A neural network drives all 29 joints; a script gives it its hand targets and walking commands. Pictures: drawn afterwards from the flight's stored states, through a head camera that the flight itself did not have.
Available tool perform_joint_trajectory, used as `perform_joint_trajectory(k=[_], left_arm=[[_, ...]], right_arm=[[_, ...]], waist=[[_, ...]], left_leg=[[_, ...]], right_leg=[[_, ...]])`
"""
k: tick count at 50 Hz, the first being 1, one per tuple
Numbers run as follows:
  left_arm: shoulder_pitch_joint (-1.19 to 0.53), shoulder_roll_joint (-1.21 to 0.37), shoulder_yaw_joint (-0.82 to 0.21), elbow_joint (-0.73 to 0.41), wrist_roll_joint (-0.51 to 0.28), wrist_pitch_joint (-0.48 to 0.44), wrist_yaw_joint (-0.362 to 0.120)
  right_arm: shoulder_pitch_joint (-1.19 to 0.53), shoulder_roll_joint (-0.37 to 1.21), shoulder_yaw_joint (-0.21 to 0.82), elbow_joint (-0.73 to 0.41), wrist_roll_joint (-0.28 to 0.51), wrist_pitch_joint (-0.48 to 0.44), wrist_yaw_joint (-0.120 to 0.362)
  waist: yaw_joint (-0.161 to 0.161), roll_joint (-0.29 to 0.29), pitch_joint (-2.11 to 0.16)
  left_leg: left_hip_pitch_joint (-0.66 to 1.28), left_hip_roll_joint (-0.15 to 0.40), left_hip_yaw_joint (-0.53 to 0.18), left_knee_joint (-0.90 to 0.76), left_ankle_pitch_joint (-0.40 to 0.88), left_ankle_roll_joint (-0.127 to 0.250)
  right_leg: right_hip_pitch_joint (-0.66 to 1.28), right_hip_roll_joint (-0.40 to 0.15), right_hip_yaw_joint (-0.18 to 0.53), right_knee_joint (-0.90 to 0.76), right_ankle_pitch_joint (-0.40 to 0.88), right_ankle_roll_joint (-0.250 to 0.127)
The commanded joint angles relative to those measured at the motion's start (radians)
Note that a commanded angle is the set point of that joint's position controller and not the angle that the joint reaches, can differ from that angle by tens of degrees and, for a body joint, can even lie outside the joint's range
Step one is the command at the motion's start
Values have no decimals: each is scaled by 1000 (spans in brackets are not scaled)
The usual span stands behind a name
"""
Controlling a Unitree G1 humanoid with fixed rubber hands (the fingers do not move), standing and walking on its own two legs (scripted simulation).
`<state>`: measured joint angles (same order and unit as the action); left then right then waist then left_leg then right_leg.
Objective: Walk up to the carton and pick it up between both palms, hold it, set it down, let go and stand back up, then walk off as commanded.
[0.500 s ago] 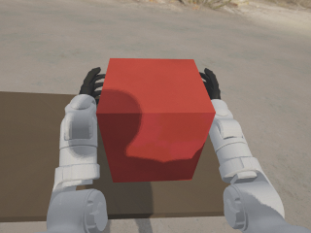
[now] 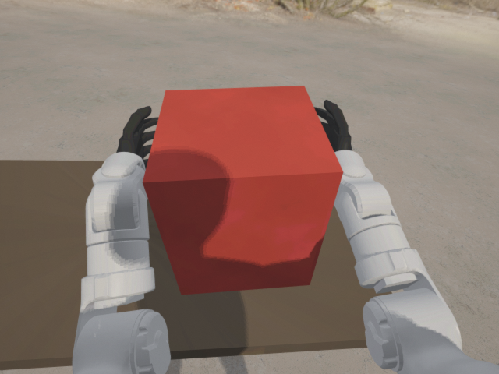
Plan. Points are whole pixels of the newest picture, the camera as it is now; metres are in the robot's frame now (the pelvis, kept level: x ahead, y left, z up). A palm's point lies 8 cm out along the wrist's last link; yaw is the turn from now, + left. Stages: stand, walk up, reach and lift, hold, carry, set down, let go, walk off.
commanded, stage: reach and lift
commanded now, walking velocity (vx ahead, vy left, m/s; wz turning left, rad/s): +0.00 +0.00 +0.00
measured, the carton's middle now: (241, 192) +0.35 -0.01 +0.18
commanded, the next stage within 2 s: hold in 0.28 s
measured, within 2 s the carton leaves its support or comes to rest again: neither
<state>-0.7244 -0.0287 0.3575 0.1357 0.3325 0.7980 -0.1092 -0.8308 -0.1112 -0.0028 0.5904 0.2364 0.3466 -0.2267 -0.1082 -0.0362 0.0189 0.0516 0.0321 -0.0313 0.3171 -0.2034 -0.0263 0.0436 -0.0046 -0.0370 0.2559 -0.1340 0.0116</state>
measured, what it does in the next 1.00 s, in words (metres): stands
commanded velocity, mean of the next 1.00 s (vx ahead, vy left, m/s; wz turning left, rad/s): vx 0.00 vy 0.00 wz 0.00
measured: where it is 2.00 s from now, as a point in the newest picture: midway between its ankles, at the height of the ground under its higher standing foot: outside the picture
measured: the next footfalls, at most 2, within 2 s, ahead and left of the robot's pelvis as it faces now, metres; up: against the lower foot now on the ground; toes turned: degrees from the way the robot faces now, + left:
none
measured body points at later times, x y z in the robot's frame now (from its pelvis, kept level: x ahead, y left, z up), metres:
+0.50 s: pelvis +0.00 +0.00 +0.00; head -0.07 +0.01 +0.44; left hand +0.38 +0.15 +0.25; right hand +0.38 -0.15 +0.27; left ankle -0.01 +0.13 -0.75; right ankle +0.02 -0.12 -0.75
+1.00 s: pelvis +0.00 -0.01 +0.00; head -0.07 +0.01 +0.44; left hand +0.38 +0.15 +0.26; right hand +0.39 -0.15 +0.28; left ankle -0.01 +0.13 -0.75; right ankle +0.02 -0.12 -0.75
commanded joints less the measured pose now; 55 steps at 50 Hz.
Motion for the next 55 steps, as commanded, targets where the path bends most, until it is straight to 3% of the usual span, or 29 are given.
perform_joint_trajectory(k=[1,3,4,5,6,11,14,15,18,19,22,27,28,29,32,33,35,36,39,40,43,45,46,48,50,51,53,54,55], left_arm=[[-639,-448,-369,23,-85,-73,-110],[-660,-461,-369,-10,-91,-72,-105],[-663,-461,-375,6,-107,-75,-106],[-693,-462,-377,20,-103,-78,-104],[-663,-455,-367,24,-105,-74,-106],[-692,-449,-366,51,-119,-73,-108],[-692,-459,-386,30,-121,-66,-112],[-707,-465,-399,9,-135,-70,-108],[-678,-445,-379,8,-129,-59,-110],[-686,-451,-381,-7,-126,-59,-113],[-693,-471,-421,-29,-141,-50,-115],[-689,-438,-372,2,-123,-33,-123],[-699,-444,-387,-36,-130,-36,-120],[-684,-448,-387,-24,-134,-30,-121],[-696,-460,-410,-42,-137,-27,-118],[-677,-452,-404,-30,-139,-25,-121],[-676,-458,-395,-39,-133,-22,-120],[-670,-451,-393,-27,-143,-20,-119],[-712,-463,-413,-43,-151,-22,-122],[-722,-460,-424,-74,-158,-25,-122],[-723,-454,-408,-35,-154,-27,-114],[-731,-448,-398,-30,-144,-28,-118],[-727,-448,-398,-42,-148,-29,-118],[-705,-449,-395,-14,-138,-21,-125],[-696,-455,-385,-16,-140,-18,-127],[-682,-437,-359,26,-134,-18,-127],[-686,-445,-381,-20,-150,-24,-130],[-673,-455,-395,-55,-153,-23,-131],[-686,-459,-407,-36,-162,-22,-130]], right_arm=[[-710,611,261,-192,65,2,113],[-703,613,247,-172,68,4,126],[-723,613,235,-166,67,2,124],[-732,617,227,-141,70,3,125],[-748,615,247,-168,79,3,125],[-780,623,241,-155,75,16,115],[-748,613,241,-158,89,27,107],[-793,636,263,-210,102,22,103],[-771,638,277,-215,109,43,96],[-763,635,280,-202,117,44,93],[-758,638,297,-241,142,63,89],[-757,624,289,-209,144,99,83],[-770,628,295,-233,159,92,88],[-749,623,283,-215,152,102,88],[-746,614,277,-203,171,106,88],[-735,613,288,-199,167,115,90],[-759,624,314,-240,179,110,89],[-778,620,306,-263,172,110,86],[-749,609,274,-208,167,120,87],[-759,630,290,-246,176,116,87],[-790,638,306,-247,180,120,91],[-760,628,287,-208,172,126,89],[-775,646,304,-232,184,124,87],[-740,622,282,-175,176,139,87],[-777,638,302,-240,187,130,87],[-794,622,294,-218,180,135,82],[-787,641,317,-254,192,129,74],[-749,639,334,-266,206,134,72],[-776,628,320,-278,209,132,67]], waist=[[25,17,-263],[22,44,-300],[15,27,-304],[14,58,-296],[35,49,-322],[14,35,-314],[-2,62,-316],[7,50,-378],[12,34,-366],[13,67,-374],[-7,56,-378],[18,39,-295],[27,60,-337],[6,55,-309],[8,95,-324],[12,61,-312],[24,57,-363],[16,41,-359],[-11,75,-334],[5,79,-378],[26,47,-368],[13,67,-339],[28,56,-369],[10,71,-323],[34,45,-366],[31,29,-347],[22,14,-391],[22,43,-406],[2,50,-403]], left_leg=[[-104,-88,91,-70,162,11],[-112,-87,91,-82,185,10],[-123,-87,93,-76,168,10],[-106,-88,94,-63,161,6],[-100,-87,93,-57,199,5],[-141,-96,83,-66,145,15],[-122,-94,83,-51,187,2],[-112,-94,81,-48,211,2],[-128,-101,77,-51,212,9],[-122,-103,77,-56,212,6],[-103,-98,69,-30,280,-8],[-137,-95,71,-56,200,3],[-142,-94,70,-56,223,-1],[-148,-96,71,-62,220,-6],[-123,-92,66,-49,268,-20],[-141,-88,67,-56,244,-15],[-134,-92,69,-48,265,-10],[-139,-90,64,-46,269,-9],[-143,-95,62,-44,227,-15],[-136,-93,70,-34,266,-17],[-147,-96,70,-50,212,-1],[-158,-96,64,-49,205,-6],[-157,-97,68,-49,221,-8],[-161,-97,69,-52,217,-11],[-151,-94,68,-39,245,1],[-153,-99,67,-50,217,4],[-143,-101,63,-29,263,1],[-121,-104,65,-20,317,-8],[-125,-104,61,-25,288,-16]], right_leg=[[154,79,-41,4,84,23],[170,82,-40,22,95,25],[169,84,-40,16,88,22],[153,80,-35,11,78,17],[165,85,-36,11,116,15],[181,71,-34,11,99,28],[184,78,-35,16,133,22],[199,83,-37,24,163,25],[221,75,-27,24,192,33],[215,76,-33,27,170,32],[222,92,-31,33,232,31],[180,84,-25,15,144,32],[188,89,-30,28,156,27],[199,92,-30,26,158,28],[186,97,-30,35,180,23],[190,96,-26,27,168,20],[221,97,-23,36,195,29],[211,96,-23,39,208,31],[191,88,-15,20,159,26],[214,88,-19,36,208,25],[187,92,-18,26,154,24],[188,87,-17,33,161,28],[204,91,-22,44,189,31],[195,90,-15,27,168,26],[207,88,-6,35,213,33],[197,86,-17,24,187,33],[233,82,-9,38,276,41],[245,87,-12,45,324,40],[233,91,-17,41,278,39]])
